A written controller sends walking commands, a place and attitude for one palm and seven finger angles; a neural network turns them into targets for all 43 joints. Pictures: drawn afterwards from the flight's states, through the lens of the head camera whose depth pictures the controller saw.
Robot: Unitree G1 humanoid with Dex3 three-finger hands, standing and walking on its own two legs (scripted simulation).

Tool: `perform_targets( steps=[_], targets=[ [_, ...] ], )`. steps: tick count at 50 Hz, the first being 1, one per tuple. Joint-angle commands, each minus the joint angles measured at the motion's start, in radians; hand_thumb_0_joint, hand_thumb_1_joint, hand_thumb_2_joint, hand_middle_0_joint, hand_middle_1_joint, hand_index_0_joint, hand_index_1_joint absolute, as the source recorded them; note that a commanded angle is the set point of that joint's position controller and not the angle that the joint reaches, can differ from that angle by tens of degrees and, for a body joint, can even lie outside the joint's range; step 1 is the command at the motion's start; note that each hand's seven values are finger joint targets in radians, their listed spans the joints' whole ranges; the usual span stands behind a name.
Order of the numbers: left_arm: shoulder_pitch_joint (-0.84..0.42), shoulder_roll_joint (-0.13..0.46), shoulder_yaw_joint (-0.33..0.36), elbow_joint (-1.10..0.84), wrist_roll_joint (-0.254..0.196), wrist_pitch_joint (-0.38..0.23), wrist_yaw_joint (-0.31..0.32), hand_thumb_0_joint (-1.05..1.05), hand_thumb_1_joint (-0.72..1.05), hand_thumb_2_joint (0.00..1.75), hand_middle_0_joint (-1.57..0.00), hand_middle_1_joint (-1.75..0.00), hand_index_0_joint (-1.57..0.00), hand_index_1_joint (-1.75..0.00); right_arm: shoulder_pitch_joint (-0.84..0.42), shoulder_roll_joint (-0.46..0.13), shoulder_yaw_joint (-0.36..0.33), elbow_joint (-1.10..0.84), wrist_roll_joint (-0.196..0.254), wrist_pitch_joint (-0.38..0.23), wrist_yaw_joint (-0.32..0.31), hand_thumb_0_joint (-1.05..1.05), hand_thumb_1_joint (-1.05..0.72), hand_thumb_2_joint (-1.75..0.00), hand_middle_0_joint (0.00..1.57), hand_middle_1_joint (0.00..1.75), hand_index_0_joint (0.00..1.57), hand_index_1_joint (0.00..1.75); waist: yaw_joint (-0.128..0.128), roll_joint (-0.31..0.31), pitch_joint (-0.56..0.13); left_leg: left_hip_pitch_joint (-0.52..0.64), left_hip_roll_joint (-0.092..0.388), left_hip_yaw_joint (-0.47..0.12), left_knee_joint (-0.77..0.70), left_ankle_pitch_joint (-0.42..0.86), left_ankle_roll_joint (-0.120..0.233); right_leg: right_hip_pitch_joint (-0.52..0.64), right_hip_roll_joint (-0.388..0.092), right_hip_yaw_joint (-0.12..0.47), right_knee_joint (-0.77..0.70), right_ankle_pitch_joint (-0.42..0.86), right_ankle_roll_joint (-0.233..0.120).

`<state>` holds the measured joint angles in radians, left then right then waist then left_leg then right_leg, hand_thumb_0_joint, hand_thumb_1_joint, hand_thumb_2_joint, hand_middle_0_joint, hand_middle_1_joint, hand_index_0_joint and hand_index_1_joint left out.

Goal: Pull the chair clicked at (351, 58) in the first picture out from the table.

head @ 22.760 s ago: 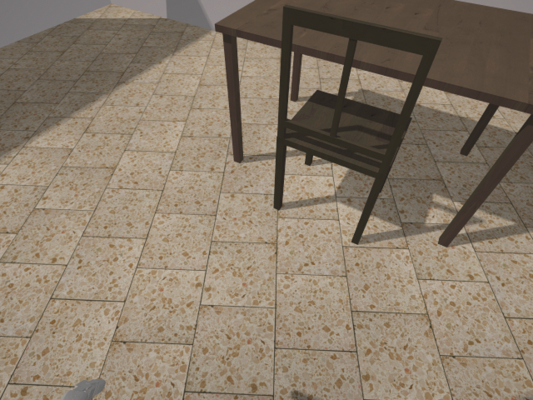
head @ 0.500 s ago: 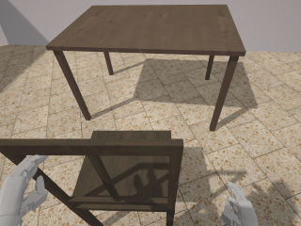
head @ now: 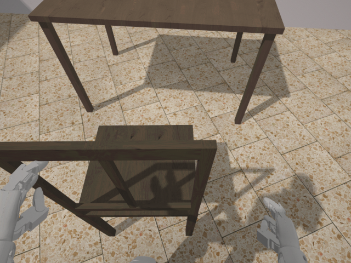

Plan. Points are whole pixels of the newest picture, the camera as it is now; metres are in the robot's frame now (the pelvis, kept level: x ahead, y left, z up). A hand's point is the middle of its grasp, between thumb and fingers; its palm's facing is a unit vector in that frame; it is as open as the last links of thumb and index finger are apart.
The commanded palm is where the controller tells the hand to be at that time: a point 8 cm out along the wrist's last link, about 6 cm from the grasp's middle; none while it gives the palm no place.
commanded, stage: step back with the hand held close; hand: left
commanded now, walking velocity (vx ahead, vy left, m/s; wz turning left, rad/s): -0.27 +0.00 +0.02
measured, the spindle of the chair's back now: (121, 187) +0.28 +0.18 -0.07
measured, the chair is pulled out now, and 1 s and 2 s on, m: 0.61 0.61 0.61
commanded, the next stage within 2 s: stop stepping back and stand still in 0.74 s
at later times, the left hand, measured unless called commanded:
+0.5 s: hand out of the picture +0.13 +0.31 +0.15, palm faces +0.48 -0.77 -0.43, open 7.4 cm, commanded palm +0.07 +0.34 +0.18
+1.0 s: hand out of the picture +0.04 +0.29 +0.16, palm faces +0.43 -0.77 -0.47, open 7.4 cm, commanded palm -0.03 +0.33 +0.18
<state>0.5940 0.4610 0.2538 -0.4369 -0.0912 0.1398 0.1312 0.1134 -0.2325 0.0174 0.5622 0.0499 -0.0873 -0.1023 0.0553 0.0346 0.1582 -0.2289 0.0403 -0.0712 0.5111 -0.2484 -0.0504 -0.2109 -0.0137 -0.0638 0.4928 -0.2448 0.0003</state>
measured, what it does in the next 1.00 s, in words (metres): walks backwards: right foot, then left foot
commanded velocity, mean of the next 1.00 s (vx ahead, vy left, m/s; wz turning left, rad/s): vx -0.24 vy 0.00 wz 0.02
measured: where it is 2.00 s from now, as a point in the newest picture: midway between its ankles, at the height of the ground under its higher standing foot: outside the picture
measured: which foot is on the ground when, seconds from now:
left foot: down 0.00-0.80, up 0.82-0.96, down 0.98-1.00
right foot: down 0.00-0.48, up 0.50-0.62, down 0.64-1.00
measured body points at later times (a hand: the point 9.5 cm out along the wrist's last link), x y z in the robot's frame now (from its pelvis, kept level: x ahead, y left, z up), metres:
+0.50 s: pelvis -0.08 +0.04 -0.01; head -0.09 +0.03 +0.44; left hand +0.10 +0.35 +0.17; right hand +0.09 -0.21 -0.09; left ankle +0.00 +0.15 -0.74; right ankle +0.00 -0.12 -0.73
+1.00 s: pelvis -0.16 +0.02 -0.01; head -0.16 +0.02 +0.44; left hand +0.01 +0.33 +0.18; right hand +0.01 -0.23 -0.09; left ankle -0.15 +0.15 -0.74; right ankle -0.14 -0.11 -0.74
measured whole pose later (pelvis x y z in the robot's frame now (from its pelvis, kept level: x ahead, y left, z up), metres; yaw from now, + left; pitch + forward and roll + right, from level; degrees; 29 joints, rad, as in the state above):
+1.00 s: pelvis -0.16 +0.02 -0.01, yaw +2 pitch +2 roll -1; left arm 0.56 0.41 0.41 -0.46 -0.05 -0.17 0.16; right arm 0.20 -0.24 -0.03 0.64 0.02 -0.09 -0.10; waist -0.03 0.03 -0.04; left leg -0.32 0.02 -0.04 0.57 -0.28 0.01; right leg -0.33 -0.02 -0.05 0.56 -0.26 0.02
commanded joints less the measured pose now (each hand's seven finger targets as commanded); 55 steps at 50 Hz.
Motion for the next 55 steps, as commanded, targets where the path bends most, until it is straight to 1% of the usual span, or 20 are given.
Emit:
perform_targets(
  steps=[1,8,12,15,19,21,23,24,27,32,34,37,39,41,42,45,48,50,52,55],
  targets=[
    [-0.112,0.274,0.316,-0.564,0.006,-0.246,0.08,0.0,0.9,0.9,-0.2,-0.3,-0.2,-0.3,-0.064,-0.099,-0.048,-0.154,-0.006,-0.035,-0.016,0.0,-0.9,-0.9,0.2,0.3,0.2,0.3,-0.007,0.152,-0.42,0.047,0.086,-0.037,-0.033,0.439,0.063,0.169,-0.091,0.053,0.012,0.388,0.002],
    [-0.03,0.295,0.368,-0.595,0.005,-0.281,0.084,0.0,0.9,0.9,-0.2,-0.3,-0.2,-0.3,-0.043,-0.098,-0.05,-0.133,-0.015,-0.06,-0.034,0.0,-0.9,-0.9,0.2,0.3,0.2,0.3,-0.008,0.231,-0.401,-0.106,0.106,-0.071,-0.075,0.196,0.08,0.154,-0.072,0.045,0.038,0.177,0.01],
    [0.001,0.227,0.384,-0.396,0.014,-0.319,0.087,0.0,0.9,0.9,-0.2,-0.3,-0.2,-0.3,-0.032,-0.091,-0.06,-0.086,-0.027,-0.078,-0.036,0.0,-0.9,-0.9,0.2,0.3,0.2,0.3,-0.032,0.113,-0.345,-0.144,0.052,-0.038,-0.037,-0.059,0.059,0.046,-0.103,0.12,-0.058,0.06,-0.017],
    [-0.046,0.136,0.31,-0.158,0.034,-0.31,0.081,0.0,0.9,0.9,-0.2,-0.3,-0.2,-0.3,-0.016,-0.1,-0.074,-0.059,-0.026,-0.047,-0.019,0.0,-0.9,-0.9,0.2,0.3,0.2,0.3,-0.052,-0.102,-0.231,-0.051,-0.025,0.023,0.2,-0.183,0.027,-0.267,-0.21,0.201,-0.233,-0.253,-0.077],
    [-0.129,0.091,0.23,-0.053,0.048,-0.286,0.066,0.0,0.9,0.9,-0.2,-0.3,-0.2,-0.3,-0.05,-0.098,-0.061,-0.06,-0.02,-0.017,-0.004,0.0,-0.9,-0.9,0.2,0.3,0.2,0.3,-0.066,-0.206,-0.135,-0.06,0.008,-0.004,0.151,-0.186,0.053,-0.401,-0.188,0.112,-0.204,-0.331,-0.064],
    [-0.144,0.115,0.239,-0.126,0.05,-0.293,0.062,0.0,0.9,0.9,-0.2,-0.3,-0.2,-0.3,-0.054,-0.105,-0.055,-0.093,-0.012,-0.011,-0.011,0.0,-0.9,-0.9,0.2,0.3,0.2,0.3,-0.055,-0.127,-0.143,-0.154,0.055,-0.077,-0.043,-0.287,0.08,-0.309,-0.113,0.07,-0.116,-0.379,-0.015],
    [-0.137,0.136,0.259,-0.278,0.057,-0.315,0.067,0.0,0.9,0.9,-0.2,-0.3,-0.2,-0.3,-0.057,-0.116,-0.041,-0.135,-0.018,-0.028,-0.016,0.0,-0.9,-0.9,0.2,0.3,0.2,0.3,-0.055,0.193,-0.184,-0.383,0.178,-0.259,-0.331,-0.498,0.143,-0.054,-0.006,0.035,0.197,-0.252,0.022],
    [-0.157,0.147,0.265,-0.339,0.064,-0.328,0.066,0.0,0.9,0.9,-0.2,-0.3,-0.2,-0.3,-0.064,-0.116,-0.047,-0.145,-0.025,-0.039,-0.015,0.0,-0.9,-0.9,0.2,0.3,0.2,0.3,-0.053,0.213,-0.187,-0.435,0.221,-0.319,-0.363,-0.497,0.172,0.01,0.011,0.048,0.292,-0.158,0.022],
    [-0.131,0.217,0.335,-0.443,0.076,-0.36,0.064,0.0,0.9,0.9,-0.2,-0.3,-0.2,-0.3,-0.063,-0.116,-0.054,-0.136,-0.041,-0.067,-0.009,0.0,-0.9,-0.9,0.2,0.3,0.2,0.3,-0.038,0.224,-0.234,-0.413,0.205,-0.228,-0.267,-0.328,0.183,0.077,-0.001,0.071,0.276,-0.088,0.017],
    [-0.046,0.182,0.36,-0.355,0.052,-0.421,0.046,0.0,0.9,0.9,-0.2,-0.3,-0.2,-0.3,0.007,-0.108,-0.057,-0.045,-0.065,-0.127,0.0,0.0,-0.9,-0.9,0.2,0.3,0.2,0.3,-0.042,0.287,-0.26,-0.19,0.174,-0.186,-0.168,0.018,0.161,-0.003,0.012,0.044,0.05,-0.096,-0.004],
    [-0.082,0.161,0.335,-0.339,0.044,-0.443,0.037,0.0,0.9,0.9,-0.2,-0.3,-0.2,-0.3,0.012,-0.11,-0.06,-0.021,-0.071,-0.132,0.007,0.0,-0.9,-0.9,0.2,0.3,0.2,0.3,-0.038,0.242,-0.333,0.011,0.174,-0.174,-0.069,0.39,0.146,-0.048,0.007,0.052,-0.07,0.007,-0.009],
    [0.017,0.148,0.336,-0.245,0.019,-0.423,0.01,0.0,0.9,0.9,-0.2,-0.3,-0.2,-0.3,-0.015,-0.115,-0.091,-0.025,-0.043,-0.124,0.013,0.0,-0.9,-0.9,0.2,0.3,0.2,0.3,-0.026,0.112,-0.428,0.082,0.139,-0.087,-0.032,0.288,0.113,-0.049,0.01,0.039,-0.053,-0.022,-0.018],
    [-0.021,0.155,0.32,-0.262,0.014,-0.419,0.004,0.0,0.9,0.9,-0.2,-0.3,-0.2,-0.3,-0.049,-0.113,-0.092,-0.056,-0.029,-0.105,0.013,0.0,-0.9,-0.9,0.2,0.3,0.2,0.3,-0.038,-0.021,-0.347,-0.012,0.064,-0.027,0.062,0.006,0.075,-0.125,-0.071,0.126,-0.134,-0.002,-0.048],
    [-0.064,0.182,0.311,-0.236,0.019,-0.409,0.024,0.0,0.9,0.9,-0.2,-0.3,-0.2,-0.3,-0.053,-0.096,-0.1,-0.036,-0.025,-0.084,0.014,0.0,-0.9,-0.9,0.2,0.3,0.2,0.3,-0.051,-0.248,-0.276,-0.02,-0.069,0.036,0.477,-0.113,0.017,-0.356,-0.326,0.346,-0.301,-0.143,-0.172],
    [-0.075,0.192,0.34,-0.216,0.03,-0.392,0.037,0.0,0.9,0.9,-0.2,-0.3,-0.2,-0.3,-0.071,-0.081,-0.097,-0.021,-0.041,-0.073,0.017,0.0,-0.9,-0.9,0.2,0.3,0.2,0.3,-0.04,-0.242,-0.272,-0.09,-0.069,0.011,0.587,-0.14,0.02,-0.333,-0.364,0.376,-0.301,-0.003,-0.219],
    [-0.079,0.14,0.302,-0.161,0.035,-0.345,0.045,0.0,0.9,0.9,-0.2,-0.3,-0.2,-0.3,-0.077,-0.052,-0.043,-0.065,-0.031,-0.045,0.004,0.0,-0.9,-0.9,0.2,0.3,0.2,0.3,-0.07,-0.198,-0.207,-0.158,0.002,-0.005,0.246,-0.174,0.049,-0.171,-0.241,0.166,-0.139,0.095,-0.106],
    [-0.064,0.12,0.278,-0.221,0.043,-0.371,0.057,0.0,0.9,0.9,-0.2,-0.3,-0.2,-0.3,-0.039,-0.089,-0.054,-0.075,-0.032,-0.064,-0.009,0.0,-0.9,-0.9,0.2,0.3,0.2,0.3,-0.054,0.024,-0.23,-0.043,0.062,-0.032,-0.166,0.052,0.092,-0.057,-0.098,0.108,-0.031,0.04,-0.012],
    [-0.045,0.134,0.273,-0.297,0.046,-0.374,0.051,0.0,0.9,0.9,-0.2,-0.3,-0.2,-0.3,-0.024,-0.117,-0.072,-0.087,-0.02,-0.073,0.0,0.0,-0.9,-0.9,0.2,0.3,0.2,0.3,-0.032,0.008,-0.284,-0.005,0.13,-0.077,-0.135,0.179,0.104,-0.014,-0.066,0.101,-0.035,0.041,0.014],
    [-0.075,0.176,0.311,-0.365,0.049,-0.374,0.051,0.0,0.9,0.9,-0.2,-0.3,-0.2,-0.3,-0.03,-0.08,-0.048,-0.083,-0.033,-0.087,-0.001,0.0,-0.9,-0.9,0.2,0.3,0.2,0.3,-0.049,0.222,-0.275,-0.101,0.123,-0.105,-0.221,0.007,0.108,0.038,-0.057,0.06,-0.006,-0.034,0.018],
    [-0.082,0.122,0.274,-0.326,0.055,-0.366,0.058,0.0,0.9,0.9,-0.2,-0.3,-0.2,-0.3,-0.004,-0.081,-0.047,-0.081,-0.029,-0.105,0.001,0.0,-0.9,-0.9,0.2,0.3,0.2,0.3,-0.053,0.12,-0.23,-0.191,0.094,-0.079,-0.22,-0.199,0.091,0.096,-0.043,0.067,-0.058,-0.024,0.013]
  ],
)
